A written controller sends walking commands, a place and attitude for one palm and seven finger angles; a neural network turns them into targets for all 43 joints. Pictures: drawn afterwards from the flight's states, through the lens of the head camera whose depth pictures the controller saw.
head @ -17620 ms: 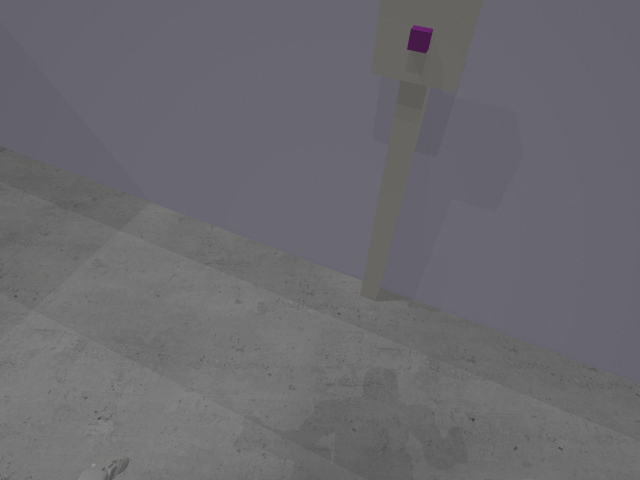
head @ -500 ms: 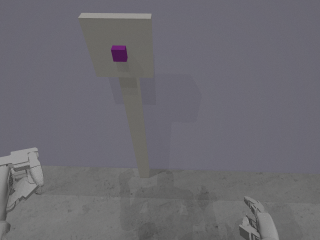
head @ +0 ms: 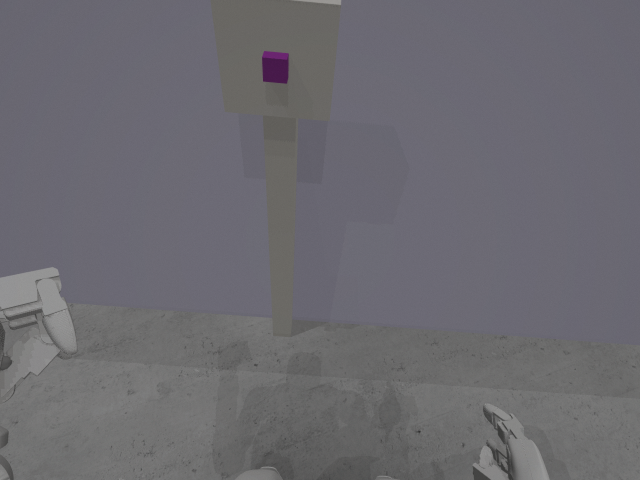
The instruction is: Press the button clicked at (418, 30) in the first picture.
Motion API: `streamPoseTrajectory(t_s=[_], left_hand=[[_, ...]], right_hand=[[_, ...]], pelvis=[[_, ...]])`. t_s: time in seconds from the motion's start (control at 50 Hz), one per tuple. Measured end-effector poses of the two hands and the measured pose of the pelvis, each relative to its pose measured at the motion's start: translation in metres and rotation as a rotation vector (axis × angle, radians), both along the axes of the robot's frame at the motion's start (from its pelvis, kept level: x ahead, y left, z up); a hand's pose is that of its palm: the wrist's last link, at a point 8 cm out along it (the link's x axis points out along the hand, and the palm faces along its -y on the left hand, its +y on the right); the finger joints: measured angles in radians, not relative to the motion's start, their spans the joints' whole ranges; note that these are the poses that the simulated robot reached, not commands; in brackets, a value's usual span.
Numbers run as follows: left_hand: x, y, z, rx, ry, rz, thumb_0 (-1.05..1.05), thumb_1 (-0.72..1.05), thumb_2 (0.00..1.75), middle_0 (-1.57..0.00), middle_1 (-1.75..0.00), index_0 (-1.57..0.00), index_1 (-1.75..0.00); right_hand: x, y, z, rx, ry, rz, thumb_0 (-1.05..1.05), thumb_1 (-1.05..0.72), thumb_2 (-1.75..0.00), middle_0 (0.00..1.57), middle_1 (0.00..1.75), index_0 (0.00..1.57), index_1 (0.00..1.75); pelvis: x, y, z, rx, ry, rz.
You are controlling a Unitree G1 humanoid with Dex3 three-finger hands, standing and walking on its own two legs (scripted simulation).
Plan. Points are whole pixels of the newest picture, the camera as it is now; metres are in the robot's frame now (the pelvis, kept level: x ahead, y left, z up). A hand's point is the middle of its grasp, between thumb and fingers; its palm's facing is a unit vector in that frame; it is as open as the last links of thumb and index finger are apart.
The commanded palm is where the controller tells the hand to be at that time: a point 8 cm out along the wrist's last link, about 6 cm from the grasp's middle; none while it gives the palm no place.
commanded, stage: step back with the hand held close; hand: left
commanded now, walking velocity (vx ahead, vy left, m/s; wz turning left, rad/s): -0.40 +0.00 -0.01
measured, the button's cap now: (275, 66) +0.64 +0.12 +0.20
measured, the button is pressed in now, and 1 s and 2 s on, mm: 0 0 0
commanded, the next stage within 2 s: stop stepping back and stand still in 0.36 s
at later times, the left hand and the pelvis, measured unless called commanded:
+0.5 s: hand (13, 475) +0.09 +0.20 +0.21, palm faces +0.28 -0.85 -0.46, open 3.1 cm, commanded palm +0.04 +0.26 +0.20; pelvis -0.10 -0.02 +0.00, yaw -2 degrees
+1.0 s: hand out of the picture +0.01 +0.23 +0.20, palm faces +0.33 -0.79 -0.51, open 3.1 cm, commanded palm -0.03 +0.27 +0.20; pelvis -0.17 -0.01 +0.02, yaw -3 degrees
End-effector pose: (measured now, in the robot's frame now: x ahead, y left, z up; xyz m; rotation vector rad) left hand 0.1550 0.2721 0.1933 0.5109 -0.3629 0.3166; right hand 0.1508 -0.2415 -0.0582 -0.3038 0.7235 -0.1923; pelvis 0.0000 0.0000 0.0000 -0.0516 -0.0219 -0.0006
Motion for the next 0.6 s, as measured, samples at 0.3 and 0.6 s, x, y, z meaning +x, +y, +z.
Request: streamPoseTrajectory(t_s=[0.3,0.6], left_hand=[[-0.047,-0.022,0.004,0.007,0.05,-0.087,0.01,0.89,0.9,-1.31,-1.5,-1.31,-1.5],[-0.119,-0.004,0.015,0.009,-0.034,-0.042,0.01,0.88,0.9,-1.31,-1.5,-1.31,-1.5]], right_hand=[[-0.045,0.011,-0.003,0.082,-0.012,0.059,0.01,-0.9,-0.9,0.2,0.3,0.21,0.3],[-0.132,-0.028,0.008,0.001,-0.015,-0.091,0.01,-0.9,-0.9,0.2,0.3,0.21,0.3]], pelvis=[[-0.067,-0.014,0.006,0.014,0.101,-0.066],[-0.104,-0.012,0.007,0.03,0.022,-0.057]])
